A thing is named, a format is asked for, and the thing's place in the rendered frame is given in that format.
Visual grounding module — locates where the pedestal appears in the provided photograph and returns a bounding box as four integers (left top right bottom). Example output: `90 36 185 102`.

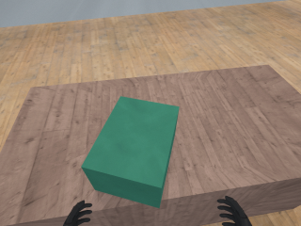
0 64 301 226

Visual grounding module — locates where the carton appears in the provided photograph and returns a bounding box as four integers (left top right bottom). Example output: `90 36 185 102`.
81 96 180 208

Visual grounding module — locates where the left robot hand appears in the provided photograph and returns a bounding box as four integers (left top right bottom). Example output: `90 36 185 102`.
63 201 92 226

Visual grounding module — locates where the right robot hand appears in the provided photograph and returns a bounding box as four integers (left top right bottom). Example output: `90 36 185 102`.
217 196 252 226

